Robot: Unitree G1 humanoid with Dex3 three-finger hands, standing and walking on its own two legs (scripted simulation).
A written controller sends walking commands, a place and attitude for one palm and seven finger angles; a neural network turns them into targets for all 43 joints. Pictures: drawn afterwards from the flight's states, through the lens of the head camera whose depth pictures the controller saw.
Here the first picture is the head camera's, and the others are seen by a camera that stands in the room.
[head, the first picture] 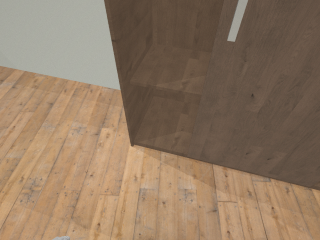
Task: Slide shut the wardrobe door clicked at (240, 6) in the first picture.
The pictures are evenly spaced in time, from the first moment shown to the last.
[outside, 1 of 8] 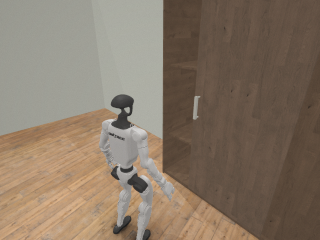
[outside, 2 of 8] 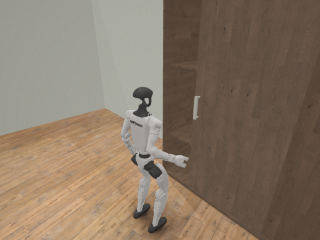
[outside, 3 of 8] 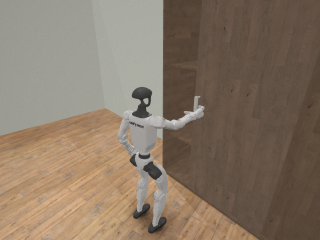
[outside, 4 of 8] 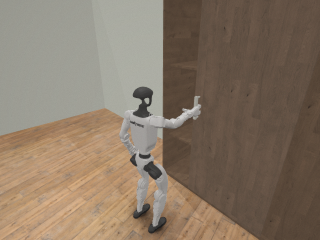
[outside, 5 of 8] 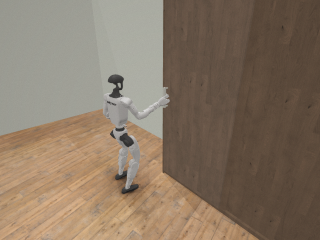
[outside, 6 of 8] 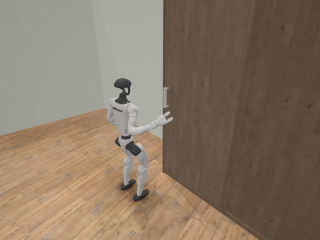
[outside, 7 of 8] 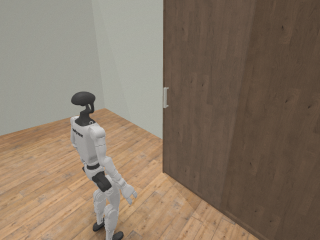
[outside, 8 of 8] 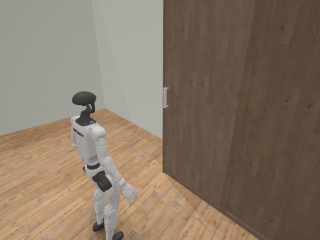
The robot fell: no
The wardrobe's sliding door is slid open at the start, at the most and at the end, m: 0.40 0.40 0.01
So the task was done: yes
